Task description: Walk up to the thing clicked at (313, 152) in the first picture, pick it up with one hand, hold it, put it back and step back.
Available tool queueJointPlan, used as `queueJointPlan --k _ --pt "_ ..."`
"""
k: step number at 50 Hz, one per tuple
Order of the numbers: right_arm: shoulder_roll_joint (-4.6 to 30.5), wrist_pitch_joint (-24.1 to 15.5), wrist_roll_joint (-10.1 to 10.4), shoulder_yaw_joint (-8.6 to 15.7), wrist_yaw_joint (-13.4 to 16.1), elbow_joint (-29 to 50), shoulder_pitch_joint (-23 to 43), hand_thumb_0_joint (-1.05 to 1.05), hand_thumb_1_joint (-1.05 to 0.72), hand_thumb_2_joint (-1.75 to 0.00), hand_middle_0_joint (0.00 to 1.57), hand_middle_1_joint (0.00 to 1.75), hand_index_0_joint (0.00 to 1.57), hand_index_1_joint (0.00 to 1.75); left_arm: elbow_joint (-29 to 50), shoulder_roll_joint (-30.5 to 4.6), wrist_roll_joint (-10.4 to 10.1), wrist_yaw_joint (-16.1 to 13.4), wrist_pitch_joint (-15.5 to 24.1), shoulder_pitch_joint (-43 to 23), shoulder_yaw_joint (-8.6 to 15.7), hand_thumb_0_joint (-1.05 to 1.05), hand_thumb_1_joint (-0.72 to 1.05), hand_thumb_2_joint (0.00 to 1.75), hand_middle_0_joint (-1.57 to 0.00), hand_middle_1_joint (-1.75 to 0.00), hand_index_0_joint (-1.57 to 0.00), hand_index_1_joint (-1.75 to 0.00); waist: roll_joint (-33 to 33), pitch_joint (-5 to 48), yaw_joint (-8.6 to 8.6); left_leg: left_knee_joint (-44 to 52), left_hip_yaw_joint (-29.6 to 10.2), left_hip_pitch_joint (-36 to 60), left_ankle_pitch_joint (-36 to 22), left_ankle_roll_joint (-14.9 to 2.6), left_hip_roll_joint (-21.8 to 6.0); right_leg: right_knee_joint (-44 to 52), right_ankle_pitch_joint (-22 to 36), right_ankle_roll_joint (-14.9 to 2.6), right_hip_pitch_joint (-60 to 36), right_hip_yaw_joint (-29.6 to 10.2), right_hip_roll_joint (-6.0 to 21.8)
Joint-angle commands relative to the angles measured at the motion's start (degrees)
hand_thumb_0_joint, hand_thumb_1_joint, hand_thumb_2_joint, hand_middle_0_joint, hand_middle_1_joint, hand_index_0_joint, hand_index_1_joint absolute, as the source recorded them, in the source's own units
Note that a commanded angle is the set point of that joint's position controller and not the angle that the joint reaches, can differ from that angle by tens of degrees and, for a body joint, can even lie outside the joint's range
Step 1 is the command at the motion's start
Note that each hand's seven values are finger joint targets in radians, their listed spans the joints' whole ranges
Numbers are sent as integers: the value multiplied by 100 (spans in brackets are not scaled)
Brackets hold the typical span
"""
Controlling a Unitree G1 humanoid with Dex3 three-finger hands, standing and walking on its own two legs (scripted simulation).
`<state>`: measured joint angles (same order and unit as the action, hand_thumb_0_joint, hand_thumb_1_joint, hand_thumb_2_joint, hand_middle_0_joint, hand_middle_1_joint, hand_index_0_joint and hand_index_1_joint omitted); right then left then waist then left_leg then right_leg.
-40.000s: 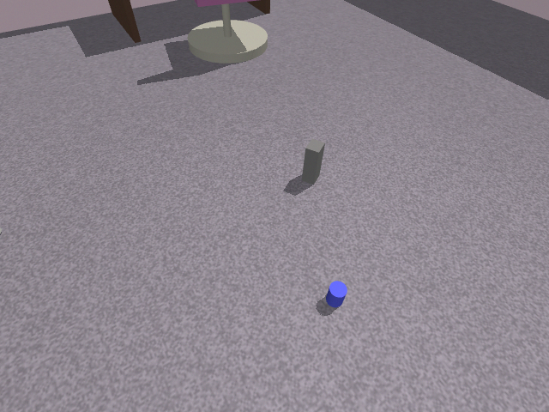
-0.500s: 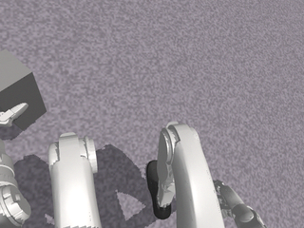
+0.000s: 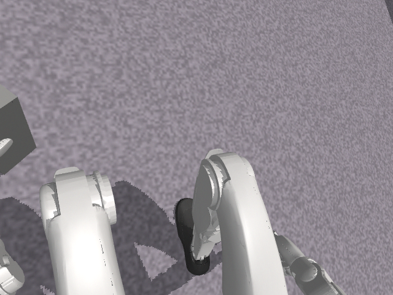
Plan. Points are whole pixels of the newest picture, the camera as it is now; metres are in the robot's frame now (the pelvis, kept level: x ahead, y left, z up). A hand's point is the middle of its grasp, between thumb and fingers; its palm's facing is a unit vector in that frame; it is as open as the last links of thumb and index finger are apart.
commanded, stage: lower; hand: left
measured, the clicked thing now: out of the picture +0.41 +0.30 -0.17
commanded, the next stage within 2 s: loosen in 0.54 s
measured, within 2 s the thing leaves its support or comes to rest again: rests again in 1.72 s
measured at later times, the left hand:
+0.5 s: hand out of the picture +0.40 +0.34 -0.15, palm faces +0.55 -0.83 -0.03, open 10.6 cm
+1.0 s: hand out of the picture +0.41 +0.34 -0.15, palm faces +0.54 -0.84 -0.01, open 10.7 cm
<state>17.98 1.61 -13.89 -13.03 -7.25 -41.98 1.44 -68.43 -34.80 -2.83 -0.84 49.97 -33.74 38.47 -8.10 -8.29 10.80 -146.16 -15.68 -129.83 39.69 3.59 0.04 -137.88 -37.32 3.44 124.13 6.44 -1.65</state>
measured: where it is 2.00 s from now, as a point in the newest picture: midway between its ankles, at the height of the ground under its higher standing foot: (145, 265)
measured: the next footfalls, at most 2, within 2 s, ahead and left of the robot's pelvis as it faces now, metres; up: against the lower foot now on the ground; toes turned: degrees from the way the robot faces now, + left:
none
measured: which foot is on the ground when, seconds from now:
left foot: down 0.00-1.00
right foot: down 0.00-1.00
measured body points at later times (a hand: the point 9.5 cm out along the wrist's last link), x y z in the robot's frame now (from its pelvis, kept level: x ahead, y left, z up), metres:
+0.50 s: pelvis -0.01 +0.01 -0.01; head +0.21 +0.16 +0.35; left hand +0.37 +0.38 -0.15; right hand +0.15 -0.26 -0.07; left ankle +0.08 +0.14 -0.27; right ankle +0.12 -0.13 -0.27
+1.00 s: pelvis -0.01 +0.01 -0.01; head +0.20 +0.18 +0.34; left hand +0.37 +0.39 -0.14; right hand +0.15 -0.25 -0.06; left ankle +0.08 +0.14 -0.27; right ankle +0.12 -0.13 -0.27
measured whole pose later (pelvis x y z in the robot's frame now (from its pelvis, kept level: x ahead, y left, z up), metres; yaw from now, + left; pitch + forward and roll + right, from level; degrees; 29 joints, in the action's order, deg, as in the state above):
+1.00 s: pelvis -0.01 +0.01 -0.01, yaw -3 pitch +15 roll -15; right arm 20.1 0.9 -17.8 -20.7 -9.6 -36.5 5.9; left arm -75.5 -42.4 -3.2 -3.4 58.5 -35.2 36.7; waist -12.0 -12.1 11.4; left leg -150.4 -19.2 -128.5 38.9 1.8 0.2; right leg -138.2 -35.4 3.6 120.4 9.2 -3.2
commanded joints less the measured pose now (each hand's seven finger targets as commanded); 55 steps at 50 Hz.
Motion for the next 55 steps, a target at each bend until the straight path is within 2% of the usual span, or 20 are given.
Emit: queueJointPlan --k 1,3,7,10,11,14,16,19,21,22,24,26,30,33,40,44,48,49,50,55 --pt "1808 26 -98 436 121 141 -605 0 -91 -91 20 30 20 30 1947 -2017 -269 -214 952 -1815 404 0 1 132 -136 -153 -139 -152 3183 4488 -15 1802 683 3398 -1359 -111 -221 964 1367 -495 -1889 579 -122" --pt "1825 36 -134 418 119 213 -528 0 -91 -91 20 30 20 30 2000 -2197 -185 -263 998 -1800 432 0 1 129 -133 -149 -136 -149 3265 4533 -4 1729 681 3409 -1582 -106 -233 905 1557 -502 -1976 577 -130" --pt "1815 22 -193 342 91 246 -395 0 -92 -91 20 30 20 30 1498 -1766 -139 -265 1011 -1781 136 0 6 132 -135 -151 -137 -151 3028 3944 242 1682 654 3023 -1230 -136 -240 996 1390 -470 -1894 628 -126" --pt "1882 26 -222 299 73 327 -331 0 -91 -91 20 30 20 30 1366 -1875 -158 -209 1044 -1783 188 0 8 132 -138 -152 -141 -152 2892 3901 270 1579 633 2960 -1159 -143 -252 1015 1358 -450 -1930 687 -157" --pt "1851 35 -229 238 55 276 -333 0 -91 -91 20 30 20 30 1037 -1610 -178 -160 1025 -1632 -15 0 11 132 -139 -153 -142 -152 2736 3720 371 1543 612 2807 -1071 -163 -251 1024 1302 -432 -1920 715 -159" --pt "1908 3 -248 177 36 405 -208 0 -91 -90 20 30 20 30 938 -1956 -171 -122 1072 -1703 146 0 11 132 -141 -154 -145 -153 2580 3716 325 1467 596 2644 -997 -192 -245 1027 1260 -421 -1989 742 -186" --pt "1942 8 -256 130 15 396 -194 0 -91 -90 20 30 20 30 767 -1766 -208 -84 1096 -1631 34 0 12 133 -143 -155 -146 -154 2519 3588 359 1532 546 2667 -902 -175 -252 998 1147 -416 -1931 819 -183" --pt "2000 -5 -289 57 2 555 -55 0 -90 -90 20 30 20 30 842 -2198 -215 -138 1169 -1688 318 0 13 134 -143 -155 -147 -154 2551 3647 299 1491 529 2623 -775 -183 -252 1007 1066 -413 -2012 849 -219" --pt "1997 -13 -310 29 -5 603 53 0 -90 -90 20 30 20 30 928 -2331 -184 -192 1209 -1720 351 0 11 133 -141 -154 -145 -153 2606 3608 272 1477 547 2536 -628 -197 -253 1003 970 -414 -2032 842 -229" --pt "1976 -16 -322 4 -12 486 -1 0 -90 -90 20 30 20 30 753 -2039 -181 -187 1198 -1630 132 0 12 133 -141 -155 -145 -153 2621 3481 329 1513 540 2615 -542 -178 -265 1015 880 -407 -1921 859 -226" --pt "2083 -43 -330 8 -1 619 153 0 -90 -90 20 30 20 30 1073 -2490 -132 -251 1269 -1852 350 0 12 133 -142 -154 -145 -153 2895 3515 315 1552 500 2758 -568 -148 -287 927 912 -431 -1828 898 -228" --pt "2081 -44 -339 -12 -8 644 171 0 -89 -90 20 30 20 30 854 -2284 -81 -255 1235 -1864 146 0 13 132 -139 -151 -143 -151 2847 3329 446 1561 473 2663 -477 -158 -293 923 882 -431 -1764 928 -234" --pt "2101 -38 -363 -73 -33 676 185 0 -89 -90 20 30 20 30 648 -2113 -66 -292 1260 -1853 -4 0 15 130 -138 -148 -141 -148 2806 3088 536 1561 412 2591 -490 -144 -292 915 908 -424 -1700 993 -231" --pt "2129 -28 -381 -102 -54 681 151 0 -89 -89 20 30 20 30 527 -2160 -59 -292 1302 -1723 20 0 16 121 -137 -144 -143 -141 2740 3128 519 1522 371 2635 -669 -138 -284 872 1061 -415 -1791 1023 -245" --pt "2138 -26 -408 -133 -99 729 205 0 -89 -89 20 30 20 30 433 -2084 -80 -317 1308 -1607 2 0 -15 73 -110 -105 -116 -100 2725 3043 529 1560 303 2684 -618 -130 -305 873 1014 -398 -1737 1048 -259" --pt "2118 -27 -406 -134 -105 736 242 0 -89 -89 20 30 20 30 538 -2151 -52 -296 1313 -1799 -83 0 -23 57 -98 -88 -103 -83 2673 2977 555 1513 334 2502 -317 -171 -305 920 832 -393 -1670 1024 -283" --pt "2129 -50 -390 -119 -112 737 231 0 -89 -89 20 30 20 30 453 -2050 -62 -267 1258 -1754 -162 0 -32 44 -74 -64 -77 -61 2588 2882 540 1563 304 2513 -314 -160 -318 920 803 -395 -1572 1040 -275" --pt "2081 -20 -377 -174 -122 637 173 0 -89 -89 20 30 20 30 123 -1816 -74 -254 1226 -1700 -358 0 -34 40 -70 -59 -73 -57 2520 2679 614 1600 278 2363 -139 -167 -312 931 662 -391 -1505 1065 -274" --pt "2174 -35 -362 -120 -120 774 235 0 -88 -89 20 30 20 30 279 -1997 -85 -276 1235 -1660 -142 0 -32 38 -68 -56 -71 -54 2520 2740 544 1661 209 2467 -187 -147 -324 881 729 -399 -1480 1096 -268" --pt "2104 19 -378 -175 -143 797 177 0 -88 -89 20 30 20 30 3 -1767 -114 -236 1181 -1380 -245 0 -38 30 -58 -45 -60 -43 2361 2803 508 1582 271 2397 -406 -161 -300 909 864 -387 -1678 1082 -292"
